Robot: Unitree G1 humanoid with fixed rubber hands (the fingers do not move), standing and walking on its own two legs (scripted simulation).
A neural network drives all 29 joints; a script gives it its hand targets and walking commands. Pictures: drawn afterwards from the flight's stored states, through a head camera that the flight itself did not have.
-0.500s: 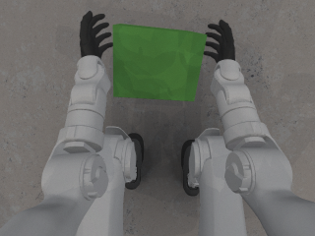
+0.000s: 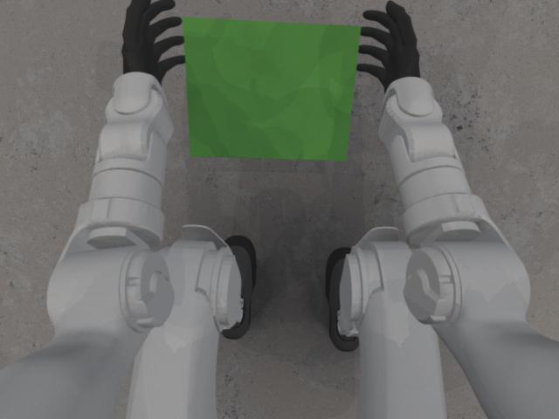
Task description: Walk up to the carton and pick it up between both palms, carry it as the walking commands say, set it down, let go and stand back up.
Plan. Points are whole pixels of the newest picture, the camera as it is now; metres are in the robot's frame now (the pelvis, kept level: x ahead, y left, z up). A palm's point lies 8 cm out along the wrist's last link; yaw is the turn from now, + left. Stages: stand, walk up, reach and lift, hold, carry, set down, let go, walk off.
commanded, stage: set down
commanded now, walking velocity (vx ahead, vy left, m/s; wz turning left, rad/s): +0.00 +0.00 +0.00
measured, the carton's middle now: (270, 92) +0.51 +0.01 -0.28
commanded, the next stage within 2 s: none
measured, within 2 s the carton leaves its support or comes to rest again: rests again in 1.44 s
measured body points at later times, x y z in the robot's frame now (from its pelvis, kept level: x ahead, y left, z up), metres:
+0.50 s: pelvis +0.00 +0.00 +0.00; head +0.35 -0.04 +0.27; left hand +0.53 +0.15 -0.16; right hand +0.52 -0.15 -0.18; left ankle +0.13 +0.10 -0.36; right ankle +0.09 -0.12 -0.36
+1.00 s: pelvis +0.01 +0.00 -0.01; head +0.36 -0.03 +0.26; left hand +0.53 +0.17 -0.18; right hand +0.53 -0.14 -0.19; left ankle +0.13 +0.10 -0.36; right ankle +0.09 -0.12 -0.36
